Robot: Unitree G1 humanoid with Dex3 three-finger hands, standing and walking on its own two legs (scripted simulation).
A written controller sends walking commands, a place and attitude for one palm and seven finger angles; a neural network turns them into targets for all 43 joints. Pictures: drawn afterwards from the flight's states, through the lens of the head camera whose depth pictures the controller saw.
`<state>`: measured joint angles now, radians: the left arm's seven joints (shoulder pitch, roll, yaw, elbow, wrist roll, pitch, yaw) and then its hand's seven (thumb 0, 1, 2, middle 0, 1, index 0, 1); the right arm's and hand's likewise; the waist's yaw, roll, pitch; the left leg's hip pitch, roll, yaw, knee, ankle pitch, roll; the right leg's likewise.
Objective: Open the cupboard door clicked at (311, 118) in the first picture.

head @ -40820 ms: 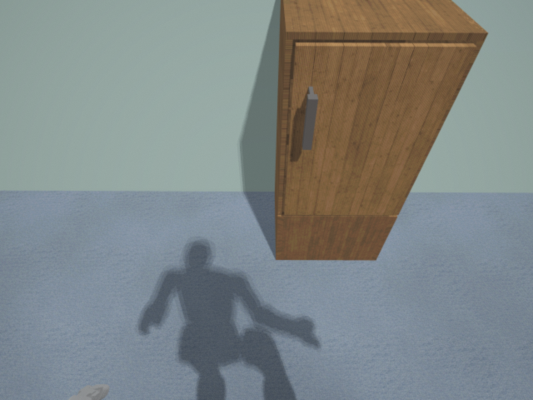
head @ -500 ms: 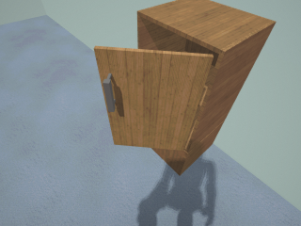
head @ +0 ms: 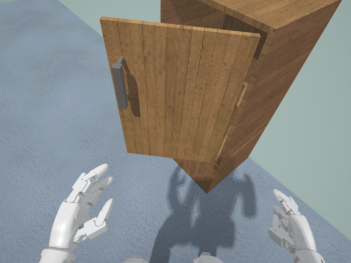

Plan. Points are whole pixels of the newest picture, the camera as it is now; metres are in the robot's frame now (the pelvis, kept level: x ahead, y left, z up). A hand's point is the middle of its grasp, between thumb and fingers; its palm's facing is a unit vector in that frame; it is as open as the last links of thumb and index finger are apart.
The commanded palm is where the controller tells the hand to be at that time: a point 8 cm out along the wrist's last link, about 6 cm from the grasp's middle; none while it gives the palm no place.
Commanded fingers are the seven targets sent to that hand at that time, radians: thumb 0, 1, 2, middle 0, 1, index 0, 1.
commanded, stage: raise the hand with hooked fingers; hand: left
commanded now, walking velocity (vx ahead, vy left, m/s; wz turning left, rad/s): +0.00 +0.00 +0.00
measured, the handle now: (122, 83) +0.59 +0.19 +0.07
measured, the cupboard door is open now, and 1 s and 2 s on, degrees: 43 43 43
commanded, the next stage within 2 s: move the hooked fingers beside the handle in 1.72 s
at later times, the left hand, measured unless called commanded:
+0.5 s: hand (67, 206) +0.22 +0.23 +0.04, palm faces -0.03 -1.00 -0.06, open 11.3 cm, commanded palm +0.19 +0.28 +0.04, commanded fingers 0.00 -0.15 0.45 -0.28 -0.98 -0.28 -0.98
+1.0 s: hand (42, 182) +0.26 +0.28 +0.07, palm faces -0.03 -1.00 -0.07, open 13.8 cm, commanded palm +0.24 +0.33 +0.07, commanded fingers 0.00 -0.50 0.30 -0.30 -1.20 -0.30 -1.20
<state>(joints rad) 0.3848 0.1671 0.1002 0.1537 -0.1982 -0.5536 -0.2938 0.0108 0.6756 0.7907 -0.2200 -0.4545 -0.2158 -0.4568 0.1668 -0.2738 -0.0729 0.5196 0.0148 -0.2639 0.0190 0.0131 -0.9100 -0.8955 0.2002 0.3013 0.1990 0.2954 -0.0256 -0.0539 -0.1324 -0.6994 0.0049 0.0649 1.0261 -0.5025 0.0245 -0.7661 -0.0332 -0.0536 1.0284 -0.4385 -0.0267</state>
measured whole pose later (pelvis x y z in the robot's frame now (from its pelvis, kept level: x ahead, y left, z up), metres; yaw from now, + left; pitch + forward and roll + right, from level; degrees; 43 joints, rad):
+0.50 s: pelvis +0.01 +0.00 -0.01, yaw +1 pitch +15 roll -2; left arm 0.34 0.31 0.32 0.08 -0.37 -0.35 -0.46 0.00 0.08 0.54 -0.26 -0.83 -0.26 -0.83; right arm 0.27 -0.22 0.01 0.57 0.03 -0.22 -0.04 0.01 -0.90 -0.89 0.21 0.30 0.20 0.30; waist -0.02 0.03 -0.12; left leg -0.83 0.03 0.00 1.11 -0.54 0.01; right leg -0.84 -0.01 -0.12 1.05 -0.46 -0.04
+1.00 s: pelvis +0.01 +0.02 +0.01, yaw +2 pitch +12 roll -3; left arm 0.12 0.40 0.37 0.23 -0.35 -0.29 -0.50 -0.01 -0.45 0.32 -0.30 -1.17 -0.30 -1.17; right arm 0.26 -0.26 0.05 0.51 0.04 -0.23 -0.05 0.01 -0.90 -0.90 0.20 0.30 0.20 0.30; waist 0.00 0.02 -0.10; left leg -0.73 0.01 0.01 1.02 -0.50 0.05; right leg -0.73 -0.03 -0.11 0.94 -0.41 0.00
